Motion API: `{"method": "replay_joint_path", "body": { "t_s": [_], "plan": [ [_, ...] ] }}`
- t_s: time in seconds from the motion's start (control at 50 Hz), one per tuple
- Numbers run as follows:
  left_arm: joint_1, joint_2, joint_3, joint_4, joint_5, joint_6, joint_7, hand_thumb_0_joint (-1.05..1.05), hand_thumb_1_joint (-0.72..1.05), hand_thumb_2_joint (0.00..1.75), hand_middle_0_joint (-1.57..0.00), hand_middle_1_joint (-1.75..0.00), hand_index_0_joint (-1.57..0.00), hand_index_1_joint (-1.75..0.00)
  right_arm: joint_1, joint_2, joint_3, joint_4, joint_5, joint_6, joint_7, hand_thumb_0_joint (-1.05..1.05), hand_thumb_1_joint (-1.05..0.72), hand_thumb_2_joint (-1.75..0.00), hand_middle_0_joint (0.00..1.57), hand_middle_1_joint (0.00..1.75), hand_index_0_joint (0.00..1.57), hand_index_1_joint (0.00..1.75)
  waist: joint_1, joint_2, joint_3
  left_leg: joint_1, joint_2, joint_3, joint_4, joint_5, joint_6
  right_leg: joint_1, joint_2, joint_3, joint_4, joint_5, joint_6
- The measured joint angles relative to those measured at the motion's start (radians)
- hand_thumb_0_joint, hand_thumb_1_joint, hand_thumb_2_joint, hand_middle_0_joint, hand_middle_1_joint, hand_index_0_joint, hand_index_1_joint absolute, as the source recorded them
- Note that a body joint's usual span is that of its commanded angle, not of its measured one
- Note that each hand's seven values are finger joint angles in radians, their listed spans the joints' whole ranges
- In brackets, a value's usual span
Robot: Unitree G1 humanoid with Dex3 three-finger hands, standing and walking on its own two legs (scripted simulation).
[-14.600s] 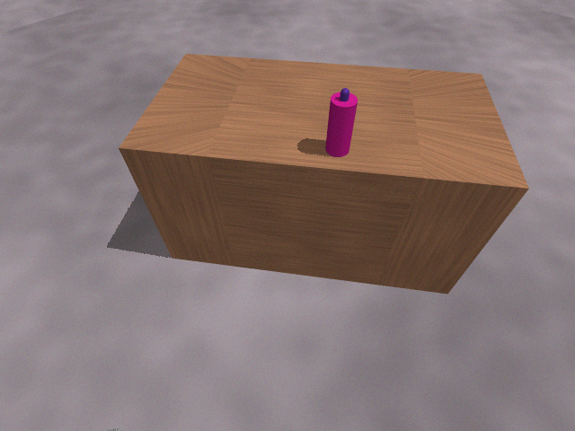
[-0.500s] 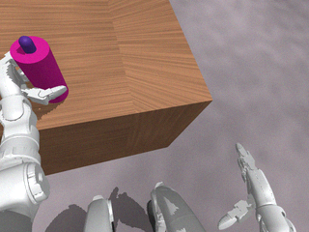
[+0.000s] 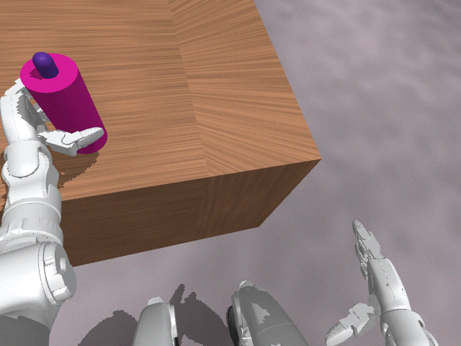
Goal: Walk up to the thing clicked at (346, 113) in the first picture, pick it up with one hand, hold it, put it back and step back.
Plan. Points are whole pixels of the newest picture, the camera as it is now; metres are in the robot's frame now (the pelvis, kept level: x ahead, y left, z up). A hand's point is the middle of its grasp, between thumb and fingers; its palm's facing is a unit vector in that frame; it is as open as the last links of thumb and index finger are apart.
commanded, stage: settle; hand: left
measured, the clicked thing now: (68, 104) +0.49 +0.19 +0.07
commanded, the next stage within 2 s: lift in 0.14 s
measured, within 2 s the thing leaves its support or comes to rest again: neither
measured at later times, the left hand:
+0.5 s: hand (58, 103) +0.50 +0.20 +0.07, palm faces +0.16 -0.99 -0.02, open 10.5 cm
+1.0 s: hand (42, 109) +0.43 +0.19 +0.14, palm faces +0.17 -0.99 -0.01, open 10.5 cm
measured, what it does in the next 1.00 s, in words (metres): stands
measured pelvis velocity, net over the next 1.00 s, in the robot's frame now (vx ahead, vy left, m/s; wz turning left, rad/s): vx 0.02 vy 0.00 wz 0.01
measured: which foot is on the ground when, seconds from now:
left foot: down 0.00-1.00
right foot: down 0.00-1.00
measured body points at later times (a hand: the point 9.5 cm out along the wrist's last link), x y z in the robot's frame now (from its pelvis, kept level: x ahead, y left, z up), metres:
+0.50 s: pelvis +0.01 +0.00 +0.01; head +0.12 +0.04 +0.45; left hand +0.48 +0.25 +0.07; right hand +0.16 -0.27 +0.01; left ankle +0.01 +0.11 -0.65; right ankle +0.02 -0.14 -0.65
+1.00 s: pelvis +0.02 +0.00 +0.05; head +0.06 +0.01 +0.49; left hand +0.41 +0.24 +0.15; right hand +0.18 -0.26 +0.00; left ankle +0.01 +0.11 -0.65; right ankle +0.02 -0.14 -0.65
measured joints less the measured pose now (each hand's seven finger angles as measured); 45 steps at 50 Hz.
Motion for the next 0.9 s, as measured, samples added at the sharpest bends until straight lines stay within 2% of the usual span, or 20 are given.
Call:
{"method": "replay_joint_path", "body": {
  "t_s": [0.32, 0.44, 0.64, 0.76, 0.9],
  "plan": [
    [-0.008, -0.008, -0.009, -0.016, -0.011, 0.033, -0.007, -0.06, -0.61, 0.94, -0.76, -1.29, -0.82, -1.32, -0.011, 0.008, -0.004, 0.052, 0.007, 0.007, -0.008, -0.01, 0.51, -0.06, 0.05, 0.05, 0.06, 0.05, 0.017, 0.008, -0.002, 0.039, 0.0, 0.005, -0.038, 0.01, 0.001, 0.037, 0.0, 0.004, -0.037, 0.011, 0.001],
    [0.029, -0.026, -0.023, -0.061, -0.015, 0.052, -0.003, -0.06, -0.61, 0.92, -0.77, -1.28, -0.83, -1.31, -0.001, -0.005, -0.031, 0.049, 0.015, 0.009, -0.014, -0.01, 0.51, -0.06, 0.05, 0.05, 0.06, 0.05, 0.03, 0.011, -0.008, 0.071, -0.001, 0.012, -0.06, 0.012, 0.003, 0.067, -0.002, 0.01, -0.057, 0.013, 0.003],
    [0.122, -0.096, -0.076, -0.206, -0.042, 0.112, -0.001, -0.06, -0.61, 0.91, -0.78, -1.27, -0.84, -1.3, 0.009, 0.009, -0.042, 0.103, 0.029, 0.012, -0.02, -0.01, 0.51, -0.05, 0.05, 0.05, 0.06, 0.05, 0.076, 0.019, -0.014, 0.161, -0.003, 0.016, -0.117, 0.02, 0.003, 0.157, -0.004, 0.013, -0.117, 0.023, 0.004],
    [0.222, -0.149, -0.12, -0.356, -0.07, 0.171, 0.009, -0.06, -0.61, 0.91, -0.79, -1.26, -0.84, -1.29, 0.023, 0.016, -0.056, 0.157, 0.045, 0.022, -0.035, -0.01, 0.51, -0.05, 0.05, 0.05, 0.06, 0.05, 0.12, 0.035, -0.021, 0.238, -0.007, 0.025, -0.162, 0.025, 0.007, 0.231, -0.008, 0.021, -0.157, 0.027, 0.008],
    [0.311, -0.198, -0.161, -0.492, -0.092, 0.249, 0.031, -0.06, -0.61, 0.91, -0.79, -1.26, -0.84, -1.29, 0.009, 0.025, -0.059, 0.21, 0.062, 0.027, -0.053, -0.01, 0.52, -0.05, 0.05, 0.05, 0.06, 0.05, 0.157, 0.035, -0.021, 0.335, -0.014, 0.034, -0.217, 0.038, 0.006, 0.319, -0.016, 0.028, -0.197, 0.033, 0.007]
  ]
}}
